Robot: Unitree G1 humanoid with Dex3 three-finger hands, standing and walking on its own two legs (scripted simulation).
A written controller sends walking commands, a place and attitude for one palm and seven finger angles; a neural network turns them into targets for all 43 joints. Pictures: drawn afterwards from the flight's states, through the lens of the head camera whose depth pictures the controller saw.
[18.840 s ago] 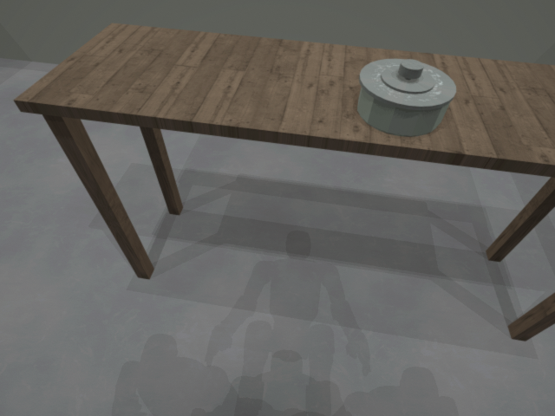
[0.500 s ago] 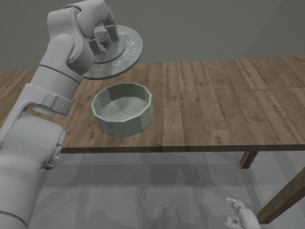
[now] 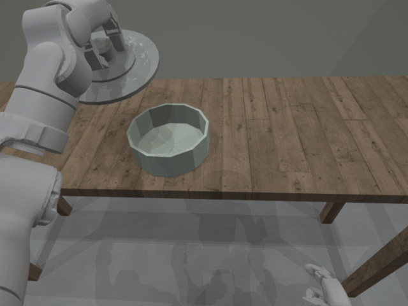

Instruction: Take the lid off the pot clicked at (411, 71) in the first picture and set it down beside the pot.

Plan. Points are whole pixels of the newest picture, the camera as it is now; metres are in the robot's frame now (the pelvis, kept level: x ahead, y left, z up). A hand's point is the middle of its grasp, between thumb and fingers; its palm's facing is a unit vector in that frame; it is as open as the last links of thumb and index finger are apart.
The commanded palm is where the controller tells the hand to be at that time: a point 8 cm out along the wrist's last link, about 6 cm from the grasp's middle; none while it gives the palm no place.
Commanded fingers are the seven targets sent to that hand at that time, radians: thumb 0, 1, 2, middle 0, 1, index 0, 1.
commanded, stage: move the lid sideways beside the pot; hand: left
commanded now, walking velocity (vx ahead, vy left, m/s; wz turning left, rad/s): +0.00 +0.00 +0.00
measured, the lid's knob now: (101, 50) +0.46 +0.21 +0.30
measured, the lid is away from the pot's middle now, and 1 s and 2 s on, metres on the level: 0.09 0.21 0.24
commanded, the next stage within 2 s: lower the lid onto the table in 1.40 s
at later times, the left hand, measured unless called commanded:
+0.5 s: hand (59, 57) +0.41 +0.25 +0.31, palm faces -0.07 -0.10 -0.99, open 7.3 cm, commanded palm +0.38 +0.26 +0.38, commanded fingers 0.00 0.72 0.97 -0.81 -0.98 -0.85 -0.97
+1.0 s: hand (26, 61) +0.41 +0.31 +0.30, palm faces -0.09 -0.11 -0.99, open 7.3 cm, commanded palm +0.39 +0.31 +0.38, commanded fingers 0.00 0.72 0.97 -0.81 -0.98 -0.85 -0.97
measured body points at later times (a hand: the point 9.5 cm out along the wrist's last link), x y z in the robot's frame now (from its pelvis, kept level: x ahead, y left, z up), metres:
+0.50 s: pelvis +0.00 +0.01 +0.00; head +0.00 -0.02 +0.45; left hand +0.41 +0.26 +0.36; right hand +0.18 -0.23 -0.11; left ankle +0.01 +0.08 -0.75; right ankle -0.02 -0.11 -0.75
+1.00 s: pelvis +0.00 +0.00 +0.00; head +0.02 -0.02 +0.45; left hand +0.41 +0.31 +0.36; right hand +0.15 -0.25 -0.11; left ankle +0.01 +0.08 -0.75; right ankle -0.02 -0.11 -0.75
